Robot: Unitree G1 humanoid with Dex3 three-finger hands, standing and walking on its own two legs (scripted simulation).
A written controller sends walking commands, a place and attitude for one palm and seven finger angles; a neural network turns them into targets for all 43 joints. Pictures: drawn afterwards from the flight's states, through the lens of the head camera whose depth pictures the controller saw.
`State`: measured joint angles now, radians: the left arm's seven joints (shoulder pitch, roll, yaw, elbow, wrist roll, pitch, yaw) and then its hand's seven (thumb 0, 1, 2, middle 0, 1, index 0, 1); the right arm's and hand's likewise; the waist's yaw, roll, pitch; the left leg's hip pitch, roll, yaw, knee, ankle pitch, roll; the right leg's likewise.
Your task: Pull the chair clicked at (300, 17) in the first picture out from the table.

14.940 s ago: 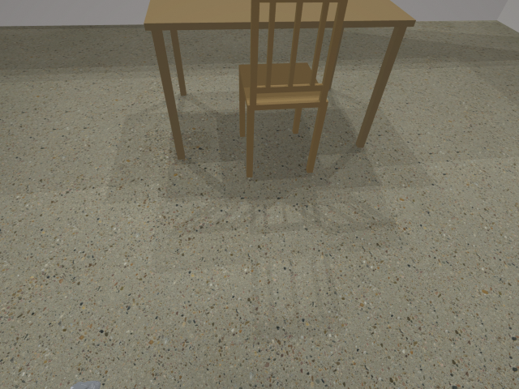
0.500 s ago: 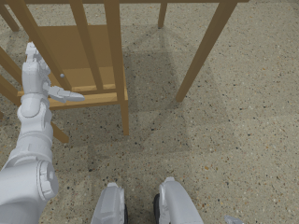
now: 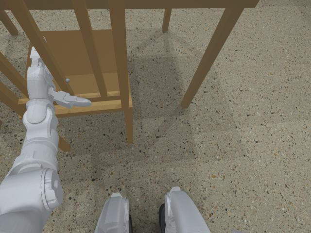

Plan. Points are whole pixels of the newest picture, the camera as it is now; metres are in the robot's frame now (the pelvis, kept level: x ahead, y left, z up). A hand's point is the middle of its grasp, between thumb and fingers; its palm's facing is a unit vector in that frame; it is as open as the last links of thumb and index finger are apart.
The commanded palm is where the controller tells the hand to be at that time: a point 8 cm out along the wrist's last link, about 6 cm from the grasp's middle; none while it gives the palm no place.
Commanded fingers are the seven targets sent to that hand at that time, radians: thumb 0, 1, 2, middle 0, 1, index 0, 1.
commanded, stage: push the fingers through the gap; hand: left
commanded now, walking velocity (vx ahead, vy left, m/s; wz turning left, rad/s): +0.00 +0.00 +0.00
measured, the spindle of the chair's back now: (50, 61) +0.52 +0.23 +0.06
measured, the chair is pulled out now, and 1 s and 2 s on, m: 0.00 0.00 0.04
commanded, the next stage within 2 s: hook a spindle and tug to test in 0.04 s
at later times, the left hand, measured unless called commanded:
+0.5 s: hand (67, 78) +0.49 +0.20 +0.03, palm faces +0.12 -0.99 -0.02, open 15.4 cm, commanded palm +0.47 +0.23 +0.03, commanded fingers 0.00 -0.28 0.40 -0.39 -1.12 -0.39 -1.12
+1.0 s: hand (65, 76) +0.50 +0.20 +0.03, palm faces +0.13 -0.99 -0.02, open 5.9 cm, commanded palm +0.47 +0.23 +0.03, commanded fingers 0.00 0.90 0.90 -0.50 -1.45 -0.50 -1.45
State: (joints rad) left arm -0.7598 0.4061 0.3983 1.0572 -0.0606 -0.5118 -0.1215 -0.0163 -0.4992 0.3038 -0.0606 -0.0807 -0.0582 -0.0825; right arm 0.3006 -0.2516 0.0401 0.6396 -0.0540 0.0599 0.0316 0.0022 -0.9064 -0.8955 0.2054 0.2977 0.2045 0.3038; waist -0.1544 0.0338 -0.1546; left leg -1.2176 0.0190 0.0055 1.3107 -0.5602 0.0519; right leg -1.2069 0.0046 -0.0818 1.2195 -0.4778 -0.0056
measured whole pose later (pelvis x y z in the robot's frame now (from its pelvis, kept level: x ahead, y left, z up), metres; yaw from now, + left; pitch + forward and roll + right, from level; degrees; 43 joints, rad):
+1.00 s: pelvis +0.01 +0.00 +0.00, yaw +0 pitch +28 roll -5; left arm -0.78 0.42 0.38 1.07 -0.08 -0.51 -0.12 0.00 0.59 0.77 -0.49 -1.43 -0.46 -1.44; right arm 0.29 -0.25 0.03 0.65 -0.05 0.08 0.03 0.00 -0.91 -0.90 0.20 0.30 0.20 0.30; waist -0.15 0.03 -0.16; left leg -1.22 0.02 0.00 1.31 -0.57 0.05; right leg -1.21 0.00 -0.09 1.21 -0.49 0.00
